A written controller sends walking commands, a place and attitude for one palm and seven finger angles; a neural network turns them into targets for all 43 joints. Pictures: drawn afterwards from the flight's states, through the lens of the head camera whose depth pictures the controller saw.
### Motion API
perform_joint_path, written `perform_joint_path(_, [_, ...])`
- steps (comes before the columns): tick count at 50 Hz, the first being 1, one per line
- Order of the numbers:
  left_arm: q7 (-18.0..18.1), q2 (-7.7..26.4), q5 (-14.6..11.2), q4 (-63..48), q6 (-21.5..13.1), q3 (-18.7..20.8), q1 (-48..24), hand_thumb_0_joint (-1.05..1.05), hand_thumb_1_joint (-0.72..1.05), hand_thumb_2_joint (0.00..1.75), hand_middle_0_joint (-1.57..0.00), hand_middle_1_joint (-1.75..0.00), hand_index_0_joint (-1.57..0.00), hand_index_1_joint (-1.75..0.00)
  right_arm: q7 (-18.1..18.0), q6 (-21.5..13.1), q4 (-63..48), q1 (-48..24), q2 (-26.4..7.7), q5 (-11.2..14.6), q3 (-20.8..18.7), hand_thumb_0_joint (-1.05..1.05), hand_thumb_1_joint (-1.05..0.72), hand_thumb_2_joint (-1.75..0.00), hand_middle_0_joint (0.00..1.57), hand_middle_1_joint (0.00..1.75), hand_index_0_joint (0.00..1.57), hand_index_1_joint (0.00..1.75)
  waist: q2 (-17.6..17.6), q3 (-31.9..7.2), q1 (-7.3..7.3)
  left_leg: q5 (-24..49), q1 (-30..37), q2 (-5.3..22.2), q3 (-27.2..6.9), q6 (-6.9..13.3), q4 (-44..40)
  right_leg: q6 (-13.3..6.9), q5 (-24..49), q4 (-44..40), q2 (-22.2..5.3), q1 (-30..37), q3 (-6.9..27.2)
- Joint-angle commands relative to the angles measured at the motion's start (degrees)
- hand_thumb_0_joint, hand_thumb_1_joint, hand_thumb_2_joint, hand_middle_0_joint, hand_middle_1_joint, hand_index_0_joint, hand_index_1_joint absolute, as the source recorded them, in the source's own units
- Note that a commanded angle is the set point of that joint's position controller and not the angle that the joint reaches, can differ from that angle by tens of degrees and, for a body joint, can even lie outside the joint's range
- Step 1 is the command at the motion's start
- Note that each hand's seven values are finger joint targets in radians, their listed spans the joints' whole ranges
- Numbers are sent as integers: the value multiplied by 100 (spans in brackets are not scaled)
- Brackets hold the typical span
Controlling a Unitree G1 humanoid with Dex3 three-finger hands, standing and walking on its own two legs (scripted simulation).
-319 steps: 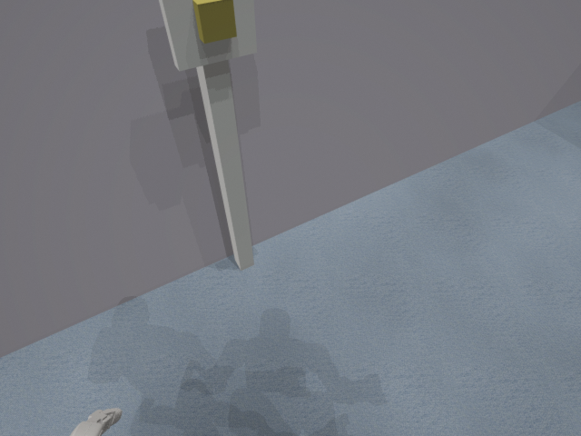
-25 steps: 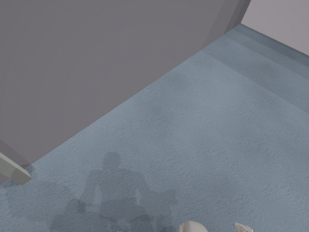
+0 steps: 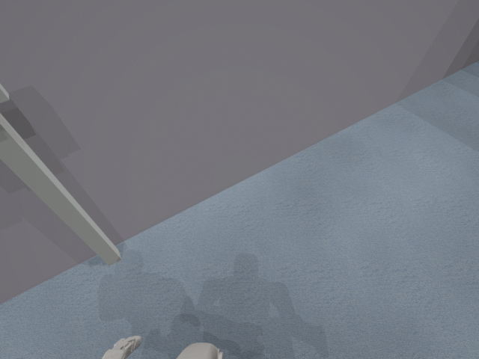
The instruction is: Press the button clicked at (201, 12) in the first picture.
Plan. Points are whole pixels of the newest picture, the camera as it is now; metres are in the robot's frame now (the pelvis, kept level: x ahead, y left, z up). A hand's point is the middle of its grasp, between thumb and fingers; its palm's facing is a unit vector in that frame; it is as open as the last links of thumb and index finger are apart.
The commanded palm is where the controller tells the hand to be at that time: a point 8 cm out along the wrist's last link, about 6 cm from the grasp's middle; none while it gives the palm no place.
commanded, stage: turn to face it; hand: left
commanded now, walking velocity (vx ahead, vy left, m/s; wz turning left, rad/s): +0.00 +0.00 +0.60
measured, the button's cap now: out of the picture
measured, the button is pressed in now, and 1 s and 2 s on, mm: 0 0 0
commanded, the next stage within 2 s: take the last steps up to it in 0.88 s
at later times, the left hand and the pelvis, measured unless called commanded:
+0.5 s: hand out of the picture -0.01 +0.30 -0.17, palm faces +0.32 -0.92 -0.23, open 7.4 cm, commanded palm none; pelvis -0.01 +0.07 +0.00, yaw +17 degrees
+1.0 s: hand out of the picture +0.00 +0.22 -0.14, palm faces +0.45 -0.85 -0.28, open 7.4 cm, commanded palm none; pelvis -0.01 +0.00 +0.00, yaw +27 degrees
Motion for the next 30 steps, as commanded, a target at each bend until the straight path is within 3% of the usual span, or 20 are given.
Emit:
perform_joint_path(1, [100,1165,39,-349,-156,338,98,0,90,90,-20,-30,-20,-30,36,-102,-452,-261,-304,44,-52,0,-90,-90,20,30,20,30,-1348,-173,269,122,-434,259,175,-159,-118,-473,1224,-1225,-1365,507,647])
perform_joint_path(6, [78,1400,98,-164,-102,413,472,0,90,90,-20,-30,-20,-30,39,-136,-612,-805,-229,83,45,0,-90,-90,20,30,20,30,-1498,-236,507,-350,23,312,548,-149,-1471,-615,1973,-942,-1621,706,365])
perform_joint_path(9, [63,1560,113,-135,-65,487,490,0,90,90,-20,-30,-20,-30,26,-217,-639,-746,-195,115,93,0,-90,-90,20,30,20,30,-1704,-465,533,-406,549,260,781,-39,-2300,-625,2347,-573,-1762,700,217])
perform_joint_path(11, [38,1562,92,-86,-29,499,449,0,90,90,-20,-30,-20,-30,13,-264,-619,-492,-254,107,81,0,-90,-90,20,30,20,30,-1547,-597,388,97,1085,194,885,31,-3164,-390,2278,-106,-1722,569,-41])
perform_joint_path(12, [25,1525,42,-89,0,513,402,0,90,90,-20,-30,-20,-30,8,-308,-559,-208,-387,92,52,0,-90,-90,20,30,20,30,-1215,-766,206,829,1720,211,816,88,-3929,-149,1989,415,-1603,242,-257])
perform_joint_path(13, [4,1327,-7,-163,39,477,420,0,90,90,-20,-30,-20,-30,0,-371,-463,194,-826,80,-52,0,-90,-90,20,30,20,30,-90,-1033,-31,1721,2655,762,-53,319,-4517,197,954,1502,-1220,-620,-459])
perform_joint_path(14, [-38,876,-36,-434,56,370,249,0,90,90,-20,-30,-20,-30,-51,-410,-457,494,-1486,65,-216,0,-90,-90,20,30,20,30,1745,-992,-210,3938,3170,2327,-2136,1028,-4792,685,-2217,2799,-383,-2265,-386])
perform_joint_path(15, [-6,977,16,-494,110,339,-57,0,90,90,-20,-30,-20,-30,-98,-373,-308,749,-1585,85,-218,0,-90,-90,20,30,20,30,1183,-1153,-308,4267,3008,2605,-2069,1465,-4677,565,-2279,3454,-357,-2229,310])
perform_joint_path(16, [9,953,34,-431,142,352,-131,0,90,90,-20,-30,-20,-30,-150,-387,-317,567,-1377,63,-161,0,-90,-90,20,30,20,30,1050,-1002,-209,3609,2676,2286,-1701,1423,-4755,512,-1930,3650,-452,-2211,521])
perform_joint_path(17, [1,932,26,-329,126,399,-191,0,90,90,-20,-30,-20,-30,-215,-399,-412,236,-1183,49,-118,0,-90,-90,20,30,20,30,1123,-785,-139,3327,2521,1991,-1613,1327,-4742,532,-1540,3826,-406,-2338,584])
perform_joint_path(19, [-53,1010,25,-118,99,414,-56,0,90,90,-20,-30,-20,-30,-243,-429,-553,-261,-877,52,19,0,-90,-90,20,30,20,30,752,-487,103,3523,2217,1529,-1108,1145,-4767,557,-808,3918,-344,-2172,669])
perform_joint_path(21, [-74,996,26,11,79,414,176,0,90,90,-20,-30,-20,-30,-262,-482,-571,-272,-784,81,63,0,-90,-90,20,30,20,30,512,-671,197,4055,2470,1338,-876,1072,-4702,610,-543,3873,-246,-2084,622])
perform_joint_path(25, [-19,960,21,16,92,389,115,0,90,90,-20,-30,-20,-30,-274,-493,-502,1,-739,85,53,0,-90,-90,20,30,20,30,255,-768,146,4219,2713,1354,-1049,1180,-4723,688,-433,3600,-165,-2032,711])
perform_joint_path(30, [17,895,1,-72,104,360,-194,0,90,90,-20,-30,-20,-30,-276,-462,-418,171,-668,58,58,0,-90,-90,20,30,20,30,371,-538,78,3798,2519,1369,-1455,1317,-4839,686,-599,3093,-78,-1880,762])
